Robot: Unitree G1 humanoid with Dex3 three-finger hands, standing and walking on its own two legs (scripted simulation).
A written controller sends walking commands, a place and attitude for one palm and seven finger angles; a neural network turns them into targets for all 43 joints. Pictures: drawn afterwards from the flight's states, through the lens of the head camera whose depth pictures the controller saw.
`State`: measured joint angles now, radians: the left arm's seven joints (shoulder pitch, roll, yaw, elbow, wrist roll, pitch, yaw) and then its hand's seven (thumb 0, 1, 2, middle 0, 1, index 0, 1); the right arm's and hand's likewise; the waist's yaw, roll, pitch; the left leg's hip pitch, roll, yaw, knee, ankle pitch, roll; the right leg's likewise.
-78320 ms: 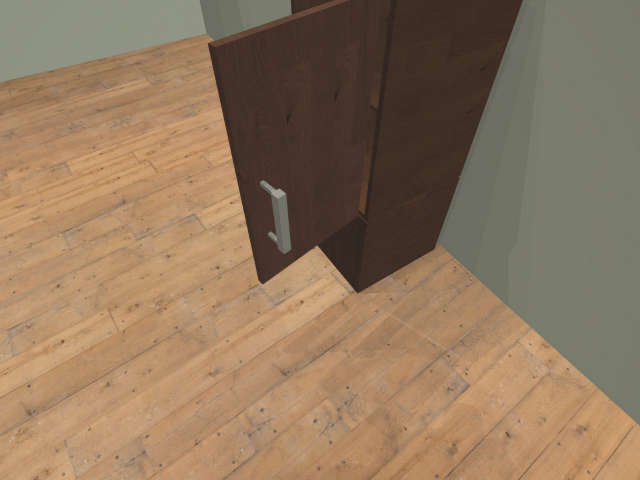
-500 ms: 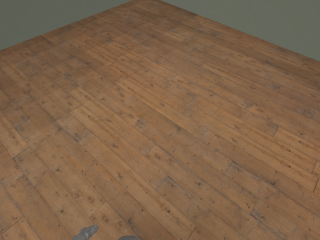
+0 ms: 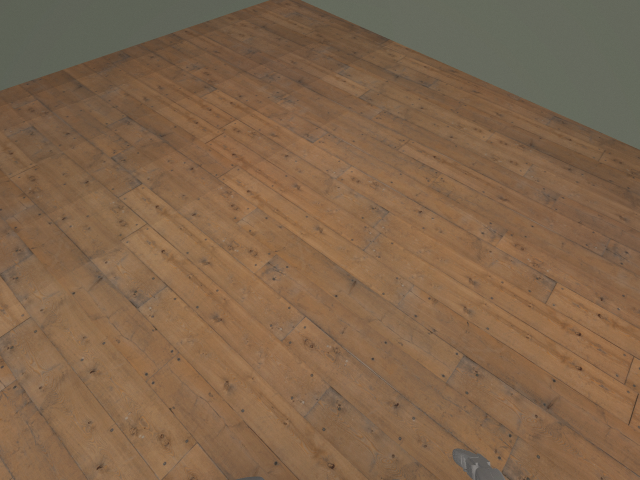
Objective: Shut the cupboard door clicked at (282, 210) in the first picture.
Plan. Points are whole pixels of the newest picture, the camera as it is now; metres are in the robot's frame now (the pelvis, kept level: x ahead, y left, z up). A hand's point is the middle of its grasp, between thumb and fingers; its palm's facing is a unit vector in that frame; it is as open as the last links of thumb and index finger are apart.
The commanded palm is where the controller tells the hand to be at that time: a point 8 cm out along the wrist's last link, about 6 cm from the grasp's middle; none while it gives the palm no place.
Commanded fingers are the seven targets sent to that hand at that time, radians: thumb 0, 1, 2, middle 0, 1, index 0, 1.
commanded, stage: turn to face it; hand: left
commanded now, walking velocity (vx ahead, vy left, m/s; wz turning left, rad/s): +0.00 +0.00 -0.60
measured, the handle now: out of the picture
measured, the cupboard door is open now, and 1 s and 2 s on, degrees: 3 3 3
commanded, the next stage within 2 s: none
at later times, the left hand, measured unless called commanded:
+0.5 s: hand (213, 456) +0.16 +0.17 -0.16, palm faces -0.22 -0.95 -0.23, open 7.4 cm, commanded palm none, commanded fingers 0.00 0.90 0.90 -0.20 -0.30 -0.20 -0.30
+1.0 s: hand (296, 382) +0.28 +0.07 -0.15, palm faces -0.56 -0.79 -0.27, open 7.4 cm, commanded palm none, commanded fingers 0.00 0.90 0.90 -0.20 -0.30 -0.20 -0.30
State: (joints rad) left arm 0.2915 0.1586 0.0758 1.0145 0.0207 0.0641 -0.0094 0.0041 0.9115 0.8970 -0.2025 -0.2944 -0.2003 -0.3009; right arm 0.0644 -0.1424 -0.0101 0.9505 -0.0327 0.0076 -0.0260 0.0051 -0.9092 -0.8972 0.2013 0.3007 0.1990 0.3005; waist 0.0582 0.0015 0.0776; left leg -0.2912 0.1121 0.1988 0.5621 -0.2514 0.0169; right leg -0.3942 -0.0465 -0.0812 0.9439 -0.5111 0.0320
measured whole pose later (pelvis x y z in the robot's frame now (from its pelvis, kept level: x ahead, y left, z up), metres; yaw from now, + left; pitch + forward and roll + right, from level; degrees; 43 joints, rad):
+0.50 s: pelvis +0.04 -0.01 +0.00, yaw -16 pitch +2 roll +0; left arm 0.21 0.24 0.07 0.91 0.03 0.05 0.00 0.00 0.90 0.90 -0.21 -0.29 -0.20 -0.30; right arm 0.15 -0.25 -0.04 0.91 -0.01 0.04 -0.03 0.01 -0.91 -0.90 0.20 0.30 0.19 0.30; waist 0.02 -0.04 0.06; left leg -0.36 0.02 0.00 0.68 -0.36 -0.08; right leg -0.29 0.05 0.11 0.52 -0.26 -0.02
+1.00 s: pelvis +0.05 -0.03 -0.01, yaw -34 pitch +0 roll -1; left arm 0.11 0.23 0.05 0.86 0.02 0.03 -0.02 0.00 0.91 0.90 -0.20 -0.29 -0.20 -0.30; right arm 0.22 -0.27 -0.05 0.94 -0.02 0.07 -0.03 0.01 -0.91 -0.90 0.20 0.30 0.20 0.30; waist -0.03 0.05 0.11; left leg -0.41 0.12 0.06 1.03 -0.53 -0.08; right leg -0.28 0.01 -0.04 0.60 -0.33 -0.03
